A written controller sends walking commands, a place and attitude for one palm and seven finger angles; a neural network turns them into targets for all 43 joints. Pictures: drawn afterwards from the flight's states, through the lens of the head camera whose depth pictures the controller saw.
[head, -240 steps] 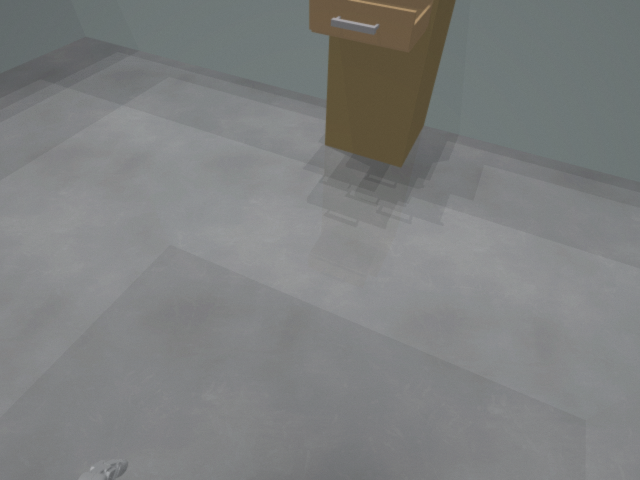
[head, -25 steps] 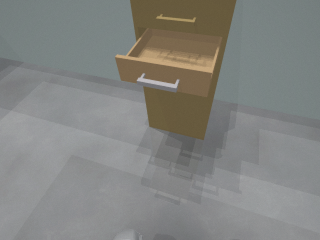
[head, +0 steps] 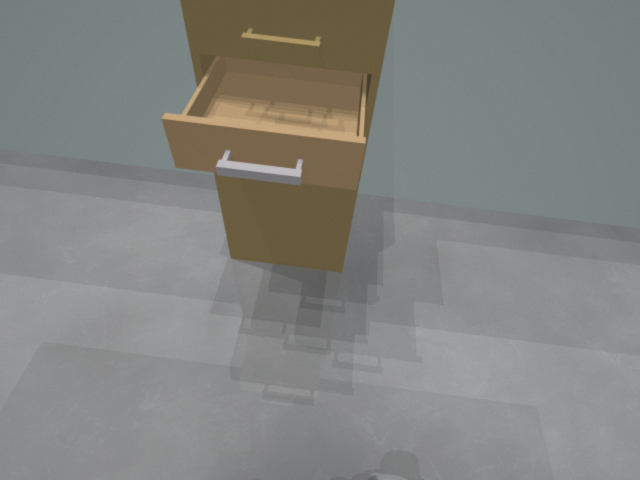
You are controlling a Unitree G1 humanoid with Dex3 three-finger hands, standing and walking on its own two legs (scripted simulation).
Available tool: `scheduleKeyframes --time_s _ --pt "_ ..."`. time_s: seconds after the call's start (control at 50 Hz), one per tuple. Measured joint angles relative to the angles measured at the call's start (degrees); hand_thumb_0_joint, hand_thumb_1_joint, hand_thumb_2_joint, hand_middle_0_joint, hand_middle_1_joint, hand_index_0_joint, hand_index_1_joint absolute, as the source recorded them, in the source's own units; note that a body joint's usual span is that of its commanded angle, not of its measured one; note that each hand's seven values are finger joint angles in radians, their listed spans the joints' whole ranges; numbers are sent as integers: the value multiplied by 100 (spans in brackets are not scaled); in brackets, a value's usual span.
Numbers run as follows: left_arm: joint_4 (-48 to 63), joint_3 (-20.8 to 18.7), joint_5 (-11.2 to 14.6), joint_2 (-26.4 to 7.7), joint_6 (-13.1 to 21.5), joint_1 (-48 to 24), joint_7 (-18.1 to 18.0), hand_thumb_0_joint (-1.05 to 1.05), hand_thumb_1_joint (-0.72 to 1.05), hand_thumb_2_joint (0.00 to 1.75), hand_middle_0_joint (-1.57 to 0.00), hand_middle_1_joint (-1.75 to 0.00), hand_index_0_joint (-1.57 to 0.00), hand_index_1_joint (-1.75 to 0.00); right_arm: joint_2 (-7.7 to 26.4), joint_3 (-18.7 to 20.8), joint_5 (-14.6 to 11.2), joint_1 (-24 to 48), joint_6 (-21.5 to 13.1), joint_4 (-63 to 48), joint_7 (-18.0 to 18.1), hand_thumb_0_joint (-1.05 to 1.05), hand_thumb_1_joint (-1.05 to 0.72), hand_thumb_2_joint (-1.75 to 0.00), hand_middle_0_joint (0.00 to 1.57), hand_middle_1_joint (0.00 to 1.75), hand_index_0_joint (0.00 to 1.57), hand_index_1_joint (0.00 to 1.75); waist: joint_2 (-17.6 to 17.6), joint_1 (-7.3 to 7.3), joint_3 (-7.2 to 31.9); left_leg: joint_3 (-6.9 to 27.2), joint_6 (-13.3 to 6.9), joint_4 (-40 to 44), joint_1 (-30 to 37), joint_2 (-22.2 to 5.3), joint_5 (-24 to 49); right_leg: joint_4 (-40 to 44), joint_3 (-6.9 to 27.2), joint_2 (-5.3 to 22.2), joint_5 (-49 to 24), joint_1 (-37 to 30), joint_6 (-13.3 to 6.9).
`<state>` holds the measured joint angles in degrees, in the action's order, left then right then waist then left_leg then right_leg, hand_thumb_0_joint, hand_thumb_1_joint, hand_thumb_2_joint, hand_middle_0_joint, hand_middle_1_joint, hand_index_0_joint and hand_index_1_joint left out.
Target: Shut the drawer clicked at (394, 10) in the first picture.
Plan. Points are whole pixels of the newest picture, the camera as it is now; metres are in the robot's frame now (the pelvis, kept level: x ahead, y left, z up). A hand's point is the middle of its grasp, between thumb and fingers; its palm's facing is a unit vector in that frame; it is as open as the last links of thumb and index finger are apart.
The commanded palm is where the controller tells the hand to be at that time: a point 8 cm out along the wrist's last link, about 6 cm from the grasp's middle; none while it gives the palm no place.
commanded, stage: take the last steps up to it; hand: left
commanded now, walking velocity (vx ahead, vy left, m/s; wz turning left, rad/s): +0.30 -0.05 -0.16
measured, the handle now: (261, 165) +0.66 +0.16 -0.04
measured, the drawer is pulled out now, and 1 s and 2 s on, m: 0.25 0.25 0.25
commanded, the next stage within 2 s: come to a stop and stand still in 1.00 s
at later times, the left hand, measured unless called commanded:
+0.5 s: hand out of the picture +0.03 +0.15 -0.19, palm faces +0.03 -0.99 -0.16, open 7.3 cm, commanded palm none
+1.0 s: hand (259, 350) +0.34 +0.12 -0.17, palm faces -0.05 -0.97 -0.23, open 7.3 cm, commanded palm none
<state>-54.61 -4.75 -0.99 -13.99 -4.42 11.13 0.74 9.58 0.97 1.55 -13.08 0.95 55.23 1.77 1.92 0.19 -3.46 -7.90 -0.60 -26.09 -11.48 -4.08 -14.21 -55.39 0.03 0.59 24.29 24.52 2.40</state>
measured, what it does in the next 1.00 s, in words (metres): walks ahead: right foot, then left foot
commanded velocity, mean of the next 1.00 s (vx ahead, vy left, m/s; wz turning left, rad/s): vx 0.27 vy -0.01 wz -0.03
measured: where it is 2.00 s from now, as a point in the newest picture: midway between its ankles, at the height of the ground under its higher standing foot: (334, 475)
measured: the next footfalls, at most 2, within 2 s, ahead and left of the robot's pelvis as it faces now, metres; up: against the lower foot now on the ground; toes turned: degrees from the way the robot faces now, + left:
right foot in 0.16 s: +0.00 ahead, -0.13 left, +0.00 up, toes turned -6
left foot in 0.52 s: +0.20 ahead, +0.10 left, +0.00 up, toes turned +6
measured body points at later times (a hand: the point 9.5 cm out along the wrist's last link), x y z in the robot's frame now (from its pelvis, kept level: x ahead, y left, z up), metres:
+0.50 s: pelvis +0.08 -0.02 -0.01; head +0.10 -0.01 +0.44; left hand +0.03 +0.21 -0.17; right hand +0.12 -0.26 -0.16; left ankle +0.16 +0.09 -0.73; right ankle -0.03 -0.13 -0.74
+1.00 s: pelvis +0.23 -0.06 -0.02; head +0.25 -0.09 +0.43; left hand +0.34 +0.17 -0.15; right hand +0.16 -0.26 -0.19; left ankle +0.17 +0.08 -0.72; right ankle +0.27 -0.16 -0.74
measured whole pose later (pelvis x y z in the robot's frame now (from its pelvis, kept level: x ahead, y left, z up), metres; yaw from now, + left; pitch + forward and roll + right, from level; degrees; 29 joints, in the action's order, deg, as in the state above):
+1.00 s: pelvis +0.23 -0.06 -0.02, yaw -4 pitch -1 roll +1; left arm -57.9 -3.3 -1.4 -9.2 2.8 9.5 0.6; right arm 8.1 2.3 1.3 -21.2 -0.6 65.3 0.0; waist -1.9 -1.7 -3.1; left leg -6.6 -0.2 -45.4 -12.1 -4.7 -28.0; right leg -35.5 -7.4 3.3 13.9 19.4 -2.6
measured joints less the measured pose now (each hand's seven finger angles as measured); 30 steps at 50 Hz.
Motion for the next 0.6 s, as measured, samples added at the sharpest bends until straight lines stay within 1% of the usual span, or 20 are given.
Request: scheduleKeyframes --time_s 0.04,0.08,0.1,0.14,0.16,0.18,0.2,0.24,0.28,0.34,0.42,0.48,0.52,0.54,0.56,0.58,0.6 --pt "-64 44 9 48 -3 -8 -3 1 91 90 -20 -30 -20 -30 -9 17 13 -31 -20 53 -19 0 -91 -90 21 30 21 30 -73 -58 -30 -65 28 -39 -13 -59 -27 538 -101 64 145 -290 -12" --pt "-127 85 12 110 19 -18 15 1 91 90 -19 -30 -20 -30 2 36 28 -86 -30 124 -44 0 -91 -90 21 30 21 30 -152 -117 -26 -130 74 -130 -50 -125 -87 1068 -199 72 222 -590 -62" --pt "-157 104 10 146 46 -21 30 1 91 90 -19 -30 -20 -30 17 50 31 -126 -32 167 -55 0 -91 -90 21 30 21 30 -198 -143 -11 -156 105 -203 -78 -162 -132 1382 -260 62 155 -763 -93" --pt "-183 144 2 204 149 4 63 1 91 90 -19 -30 -20 -30 55 77 13 -261 -33 262 -80 0 -91 -90 21 30 21 30 -257 -177 57 -182 187 -493 -196 -220 -295 2297 -367 39 -247 -1235 -188" --pt "-198 159 -11 233 239 22 57 1 91 90 -20 -30 -20 -30 84 88 -13 -331 -27 314 -91 0 -91 -90 21 30 21 30 -277 -172 96 -187 196 -789 -318 -251 -532 2604 -351 31 -550 -1358 -294" --pt "-242 182 -10 316 308 16 35 1 91 90 -20 -30 -20 -30 145 106 -21 -365 11 392 -100 0 -91 -90 21 30 21 30 -405 -183 87 -29 203 -1209 -469 -295 -951 2549 -404 -43 -601 -1373 -356" --pt "-272 210 -4 393 373 45 14 1 91 90 -20 -30 -20 -30 195 120 -15 -398 64 476 -109 0 -91 -90 21 30 21 30 -489 -187 102 148 201 -1680 -649 -271 -1229 2518 -452 -86 -538 -1421 -392" --pt "-319 233 0 505 483 194 -36 1 91 90 -20 -30 -20 -30 241 145 3 -436 130 617 -142 0 -91 -90 21 30 20 30 -499 -142 165 298 190 -2513 -994 -184 -1320 2664 -460 -94 -457 -1601 -426" --pt "-404 223 -9 543 549 370 -103 1 92 90 -20 -30 -20 -30 250 172 19 -424 109 666 -179 0 -91 -90 20 30 20 30 -442 -122 198 294 220 -2928 -1274 -159 -1085 2915 -441 -77 -497 -1807 -421" --pt "-594 249 -24 542 609 602 -111 1 92 90 -20 -30 -20 -30 225 206 12 -334 40 621 -222 1 -91 -90 20 30 20 30 -339 -122 186 209 266 -2796 -1503 -177 -735 3215 -423 -47 -562 -2067 -406" --pt "-842 277 -30 536 636 856 -100 1 92 90 -20 -30 -20 -30 156 202 -12 -129 -41 531 -275 0 -91 -90 20 30 20 30 -227 -53 121 152 233 -2061 -1510 -179 -413 3383 -403 -38 -485 -2325 -351" --pt "-997 259 -31 511 616 1016 -92 1 91 90 -20 -30 -20 -30 87 175 -22 20 -122 468 -294 0 -91 -90 20 30 20 30 -137 15 65 101 155 -1412 -1274 -123 -243 3278 -402 -17 -260 -2470 -268" --pt "-1070 242 -10 499 593 1140 -82 1 91 90 -20 -30 -20 -30 68 148 -8 79 -240 411 -276 0 -91 -90 20 30 20 30 -86 48 44 26 72 -824 -931 -44 1 2858 -364 27 70 -2418 -203" --pt "-1104 227 8 486 560 1153 -74 1 91 90 -20 -30 -20 -30 38 148 21 135 -318 393 -246 0 -91 -90 20 30 20 30 -18 47 1 -31 -38 -891 -920 -5 121 2319 -336 102 266 -2215 -242" --pt "-1130 216 21 476 510 1128 -65 1 91 90 -20 -30 -20 -30 6 138 38 173 -375 364 -218 0 -91 -90 20 30 20 30 32 51 -49 -97 -111 -1055 -919 9 39 1535 -253 130 438 -1907 -313" --pt "-1145 209 20 468 464 1088 -59 1 91 90 -20 -30 -20 -30 -22 121 40 178 -414 344 -190 0 -91 -90 20 30 20 30 50 45 -71 -154 -151 -1119 -865 13 -74 706 -171 111 519 -1556 -383" --pt "-1146 196 16 460 431 1034 -49 1 91 90 -20 -30 -20 -30 -52 109 35 153 -429 336 -164 0 -91 -90 20 30 20 30 55 31 -68 -199 -169 -1074 -770 24 -148 -14 -144 106 440 -1205 -437"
